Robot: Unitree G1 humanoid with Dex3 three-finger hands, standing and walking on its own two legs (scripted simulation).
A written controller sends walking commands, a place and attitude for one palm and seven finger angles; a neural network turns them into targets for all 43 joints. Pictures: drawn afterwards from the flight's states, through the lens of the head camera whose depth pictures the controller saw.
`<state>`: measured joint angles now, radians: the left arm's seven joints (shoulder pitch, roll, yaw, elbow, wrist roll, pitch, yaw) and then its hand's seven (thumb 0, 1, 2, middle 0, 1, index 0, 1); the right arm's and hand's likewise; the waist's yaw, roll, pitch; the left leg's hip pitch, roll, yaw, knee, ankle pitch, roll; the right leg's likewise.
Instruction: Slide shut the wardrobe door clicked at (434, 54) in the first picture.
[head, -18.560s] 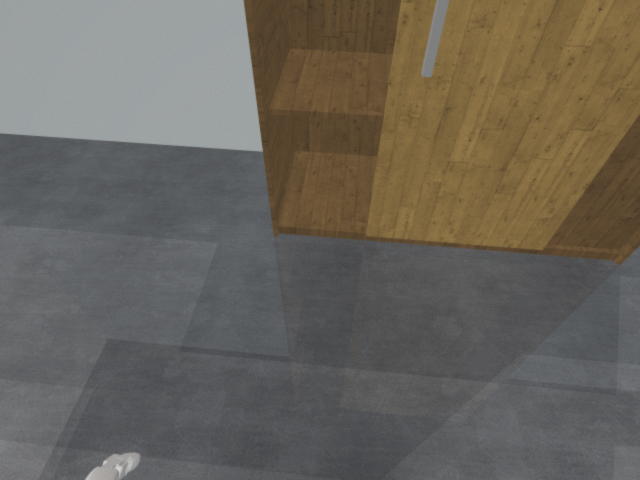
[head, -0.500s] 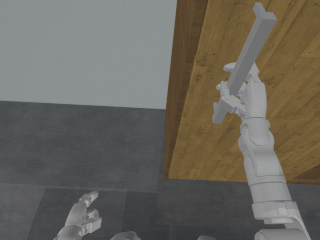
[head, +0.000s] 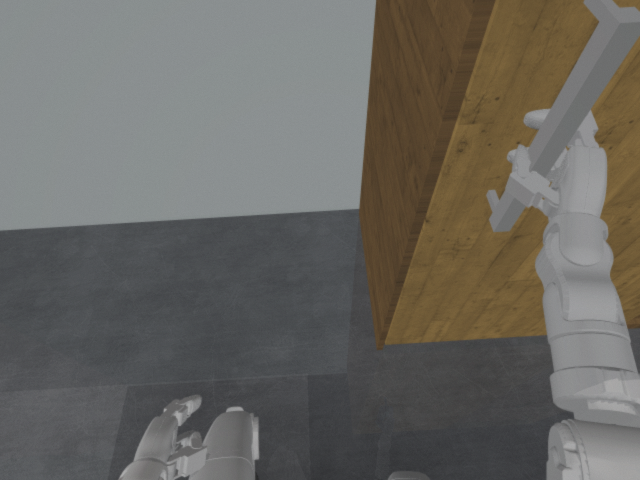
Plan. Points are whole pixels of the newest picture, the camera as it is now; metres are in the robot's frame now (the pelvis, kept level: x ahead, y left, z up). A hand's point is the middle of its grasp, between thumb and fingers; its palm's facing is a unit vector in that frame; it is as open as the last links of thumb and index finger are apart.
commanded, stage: stop walking and hold the door there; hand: right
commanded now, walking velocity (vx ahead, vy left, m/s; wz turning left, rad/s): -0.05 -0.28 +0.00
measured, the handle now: (538, 136) +0.45 -0.29 +0.14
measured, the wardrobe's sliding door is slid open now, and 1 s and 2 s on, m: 0.00 0.00 0.00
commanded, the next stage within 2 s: none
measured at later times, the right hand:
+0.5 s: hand (517, 174) +0.41 -0.26 +0.12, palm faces +0.55 +0.79 -0.26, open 6.6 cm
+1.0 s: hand (519, 175) +0.41 -0.26 +0.12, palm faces +0.53 +0.81 -0.27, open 6.5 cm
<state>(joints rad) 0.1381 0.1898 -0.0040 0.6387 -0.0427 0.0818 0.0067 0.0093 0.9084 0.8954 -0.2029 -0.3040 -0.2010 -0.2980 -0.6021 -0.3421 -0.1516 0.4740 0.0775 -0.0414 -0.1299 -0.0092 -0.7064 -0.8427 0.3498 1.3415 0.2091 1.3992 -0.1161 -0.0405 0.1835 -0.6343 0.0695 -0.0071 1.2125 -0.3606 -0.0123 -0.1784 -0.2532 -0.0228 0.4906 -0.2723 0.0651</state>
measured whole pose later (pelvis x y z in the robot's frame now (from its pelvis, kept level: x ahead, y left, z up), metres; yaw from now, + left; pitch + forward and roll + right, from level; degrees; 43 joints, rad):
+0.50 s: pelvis +0.05 +0.07 -0.01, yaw +4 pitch -3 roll +1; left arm 0.27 0.28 0.00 0.70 -0.05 -0.07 0.06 0.01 0.91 0.90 -0.20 -0.30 -0.20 -0.30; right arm -0.30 -0.50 -0.45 0.52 0.05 -0.07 -0.15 -0.08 -0.61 -0.82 0.38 1.33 0.25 1.37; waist 0.00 -0.01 0.07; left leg -0.23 0.02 0.06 0.51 -0.19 0.00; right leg -0.23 -0.04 -0.04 0.58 -0.30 0.01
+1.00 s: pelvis +0.06 +0.07 +0.00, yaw +6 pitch -1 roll +0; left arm 0.20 0.26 -0.01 0.69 -0.05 -0.03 0.08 0.01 0.91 0.90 -0.20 -0.30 -0.20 -0.30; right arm -0.25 -0.49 -0.43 0.58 0.04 -0.13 -0.15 -0.09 -0.62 -0.79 0.39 1.33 0.26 1.38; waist -0.01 -0.01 -0.02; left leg -0.22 0.02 0.03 0.42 -0.19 -0.01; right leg -0.18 -0.04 -0.08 0.45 -0.25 0.00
